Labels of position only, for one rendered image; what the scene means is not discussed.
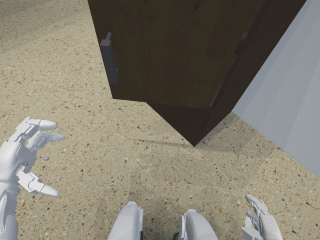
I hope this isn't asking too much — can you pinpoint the handle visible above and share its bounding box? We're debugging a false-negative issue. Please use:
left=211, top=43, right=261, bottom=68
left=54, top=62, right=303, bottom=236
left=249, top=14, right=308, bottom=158
left=100, top=32, right=119, bottom=85

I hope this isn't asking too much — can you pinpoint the robot thigh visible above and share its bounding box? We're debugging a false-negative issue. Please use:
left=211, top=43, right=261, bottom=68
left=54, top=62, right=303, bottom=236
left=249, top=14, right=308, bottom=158
left=106, top=205, right=144, bottom=240
left=179, top=212, right=218, bottom=240

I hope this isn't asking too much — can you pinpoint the robot left forearm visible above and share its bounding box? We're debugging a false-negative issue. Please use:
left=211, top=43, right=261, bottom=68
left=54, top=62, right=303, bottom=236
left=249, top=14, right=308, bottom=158
left=0, top=180, right=21, bottom=240

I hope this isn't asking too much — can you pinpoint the left robot hand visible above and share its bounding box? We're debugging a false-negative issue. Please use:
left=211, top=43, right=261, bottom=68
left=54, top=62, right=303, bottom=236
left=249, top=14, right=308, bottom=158
left=0, top=117, right=66, bottom=197

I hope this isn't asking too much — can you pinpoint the left robot thigh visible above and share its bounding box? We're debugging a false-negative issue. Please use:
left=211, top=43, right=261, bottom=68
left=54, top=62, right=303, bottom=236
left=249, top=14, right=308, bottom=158
left=106, top=205, right=144, bottom=240

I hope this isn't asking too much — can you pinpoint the right robot thigh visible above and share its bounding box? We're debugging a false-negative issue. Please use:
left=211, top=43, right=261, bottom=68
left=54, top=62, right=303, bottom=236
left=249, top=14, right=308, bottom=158
left=179, top=212, right=218, bottom=240

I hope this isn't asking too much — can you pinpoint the cupboard door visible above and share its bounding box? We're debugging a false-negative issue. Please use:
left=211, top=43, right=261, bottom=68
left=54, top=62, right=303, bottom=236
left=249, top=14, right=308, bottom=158
left=87, top=0, right=259, bottom=109

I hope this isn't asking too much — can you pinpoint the right robot hand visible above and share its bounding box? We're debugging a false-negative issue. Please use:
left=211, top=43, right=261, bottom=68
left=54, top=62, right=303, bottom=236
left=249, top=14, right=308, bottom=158
left=242, top=194, right=283, bottom=240

